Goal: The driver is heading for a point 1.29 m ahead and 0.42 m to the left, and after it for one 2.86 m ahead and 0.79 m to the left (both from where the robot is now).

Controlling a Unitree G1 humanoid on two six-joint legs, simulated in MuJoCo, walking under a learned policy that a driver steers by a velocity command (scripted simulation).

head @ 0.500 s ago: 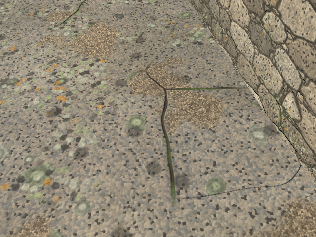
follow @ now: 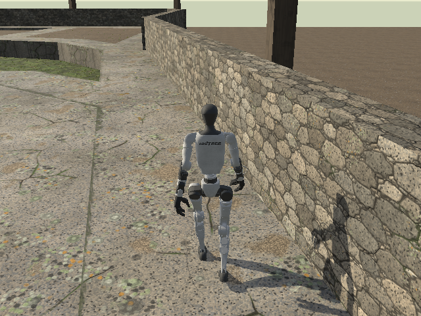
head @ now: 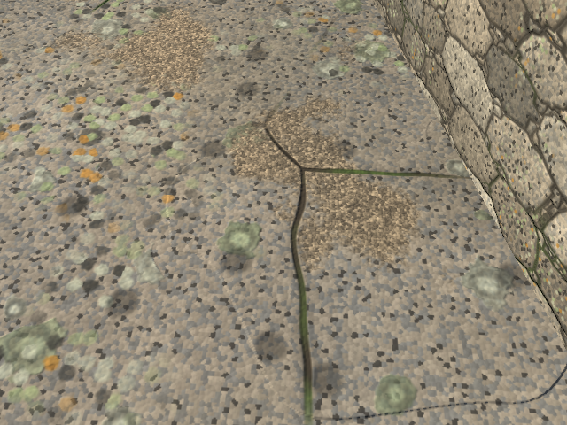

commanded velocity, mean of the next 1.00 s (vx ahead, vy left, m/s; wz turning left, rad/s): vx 0.50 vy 0.00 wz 0.12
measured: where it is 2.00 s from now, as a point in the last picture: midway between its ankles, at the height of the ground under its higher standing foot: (240, 200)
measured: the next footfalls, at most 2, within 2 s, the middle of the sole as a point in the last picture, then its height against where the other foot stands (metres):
right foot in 0.50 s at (345, 420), level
left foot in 1.06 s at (269, 307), level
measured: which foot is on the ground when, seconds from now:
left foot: down 0.00-0.50, up 0.52-1.00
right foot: up 0.00-0.48, down 0.50-1.00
